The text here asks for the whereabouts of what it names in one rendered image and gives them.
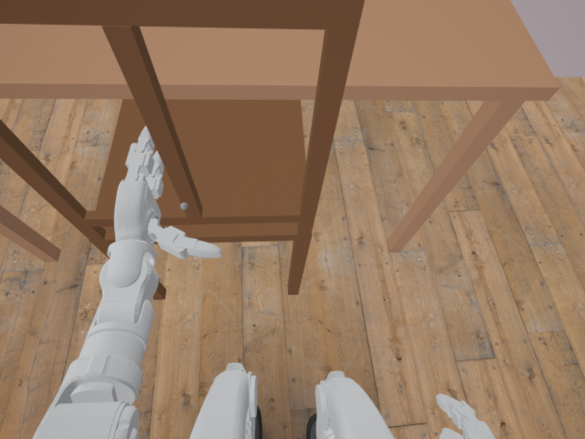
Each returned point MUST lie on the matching robot right thigh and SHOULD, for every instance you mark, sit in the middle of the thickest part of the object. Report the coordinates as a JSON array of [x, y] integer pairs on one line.
[[341, 404]]

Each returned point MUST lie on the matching robot right hand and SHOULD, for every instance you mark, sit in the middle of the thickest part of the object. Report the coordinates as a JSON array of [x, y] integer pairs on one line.
[[464, 418]]

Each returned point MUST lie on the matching left robot upper arm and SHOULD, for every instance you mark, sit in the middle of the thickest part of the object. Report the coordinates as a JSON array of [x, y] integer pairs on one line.
[[91, 420]]

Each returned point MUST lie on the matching chair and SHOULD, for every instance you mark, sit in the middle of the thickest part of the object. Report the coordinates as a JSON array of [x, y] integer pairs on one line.
[[239, 165]]

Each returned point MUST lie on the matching table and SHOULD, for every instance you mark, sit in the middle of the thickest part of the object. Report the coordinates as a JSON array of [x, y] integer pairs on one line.
[[405, 50]]

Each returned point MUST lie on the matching robot left thigh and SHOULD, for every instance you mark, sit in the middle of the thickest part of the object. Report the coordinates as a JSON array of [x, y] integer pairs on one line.
[[231, 400]]

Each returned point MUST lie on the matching robot left forearm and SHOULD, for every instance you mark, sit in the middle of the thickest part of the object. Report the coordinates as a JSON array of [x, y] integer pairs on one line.
[[108, 367]]

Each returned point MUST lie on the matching robot thigh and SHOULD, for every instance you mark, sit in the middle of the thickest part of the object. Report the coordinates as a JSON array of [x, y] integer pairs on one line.
[[231, 400], [341, 404]]

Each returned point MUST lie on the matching robot left hand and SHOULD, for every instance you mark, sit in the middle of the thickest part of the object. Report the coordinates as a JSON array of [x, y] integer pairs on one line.
[[136, 204]]

